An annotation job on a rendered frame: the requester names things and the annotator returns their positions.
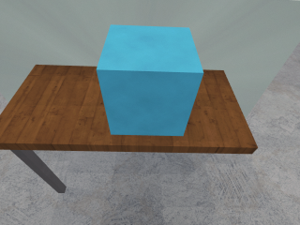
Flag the carton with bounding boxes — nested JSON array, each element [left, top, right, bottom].
[[96, 24, 203, 136]]

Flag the table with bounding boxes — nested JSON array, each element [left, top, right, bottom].
[[0, 65, 258, 193]]

